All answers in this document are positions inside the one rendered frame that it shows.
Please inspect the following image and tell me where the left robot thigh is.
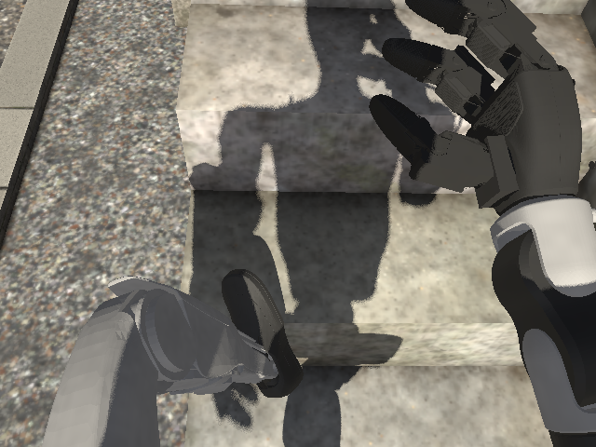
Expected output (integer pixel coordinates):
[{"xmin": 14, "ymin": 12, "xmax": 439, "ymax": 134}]
[{"xmin": 42, "ymin": 289, "xmax": 197, "ymax": 447}]

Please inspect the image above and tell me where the left robot shin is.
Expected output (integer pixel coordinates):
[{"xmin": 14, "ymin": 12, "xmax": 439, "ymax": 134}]
[{"xmin": 108, "ymin": 276, "xmax": 278, "ymax": 395}]

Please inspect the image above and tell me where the right robot forearm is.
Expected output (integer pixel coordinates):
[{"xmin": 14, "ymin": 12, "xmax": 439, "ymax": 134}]
[{"xmin": 490, "ymin": 195, "xmax": 596, "ymax": 447}]

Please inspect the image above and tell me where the robot right hand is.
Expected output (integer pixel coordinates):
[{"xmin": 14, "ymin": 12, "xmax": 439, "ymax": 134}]
[{"xmin": 369, "ymin": 0, "xmax": 595, "ymax": 216}]

